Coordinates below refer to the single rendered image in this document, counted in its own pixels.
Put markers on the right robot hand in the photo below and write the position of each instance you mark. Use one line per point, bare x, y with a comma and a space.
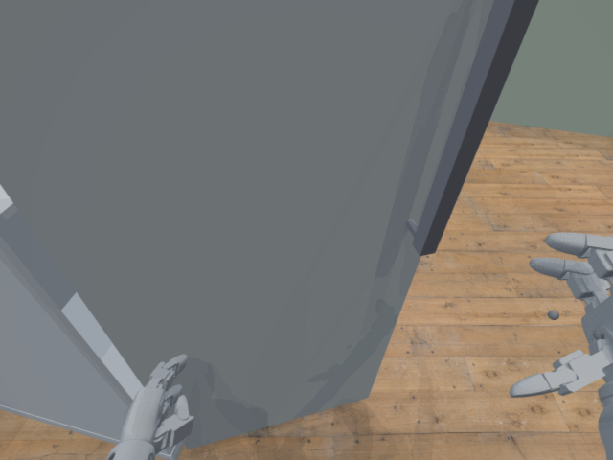
587, 281

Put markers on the left robot forearm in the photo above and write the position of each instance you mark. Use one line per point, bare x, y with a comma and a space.
132, 450

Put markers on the fridge door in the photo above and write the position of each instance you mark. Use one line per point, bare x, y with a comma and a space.
231, 180

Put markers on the handle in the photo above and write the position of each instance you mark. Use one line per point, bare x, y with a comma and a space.
507, 24

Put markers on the left robot hand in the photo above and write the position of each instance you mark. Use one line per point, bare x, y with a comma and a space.
150, 407

